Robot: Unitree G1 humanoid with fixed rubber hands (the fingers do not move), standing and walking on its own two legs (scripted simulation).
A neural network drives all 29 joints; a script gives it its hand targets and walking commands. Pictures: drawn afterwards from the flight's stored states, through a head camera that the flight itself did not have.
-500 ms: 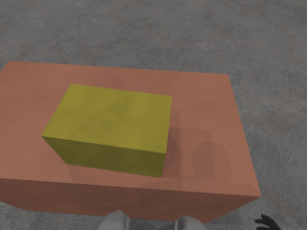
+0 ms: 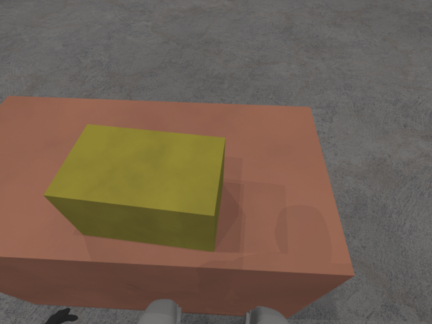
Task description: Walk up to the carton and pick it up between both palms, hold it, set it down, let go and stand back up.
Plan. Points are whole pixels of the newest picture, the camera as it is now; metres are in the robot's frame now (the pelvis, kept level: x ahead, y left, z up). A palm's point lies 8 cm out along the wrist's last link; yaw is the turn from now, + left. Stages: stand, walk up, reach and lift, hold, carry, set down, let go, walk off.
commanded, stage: walk up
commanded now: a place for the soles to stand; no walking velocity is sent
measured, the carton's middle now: (151, 188) +0.37 +0.15 -0.01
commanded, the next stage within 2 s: none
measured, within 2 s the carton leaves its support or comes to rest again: neither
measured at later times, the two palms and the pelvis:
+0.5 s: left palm out of the picture +0.12 +0.36 -0.09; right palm out of the picture +0.02 -0.28 -0.08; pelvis +0.01 +0.04 +0.00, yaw +1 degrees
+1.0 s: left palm out of the picture +0.03 +0.33 -0.09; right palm out of the picture +0.07 -0.30 -0.09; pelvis -0.01 +0.02 +0.00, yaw +0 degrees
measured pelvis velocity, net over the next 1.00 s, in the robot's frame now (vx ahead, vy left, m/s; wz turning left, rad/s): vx -0.01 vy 0.02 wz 0.00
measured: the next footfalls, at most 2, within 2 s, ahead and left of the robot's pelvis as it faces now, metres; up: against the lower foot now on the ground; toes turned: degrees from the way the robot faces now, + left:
left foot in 0.22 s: +0.08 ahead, +0.17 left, +0.00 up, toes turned +3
right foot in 0.64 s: +0.05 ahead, -0.09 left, +0.00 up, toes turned -11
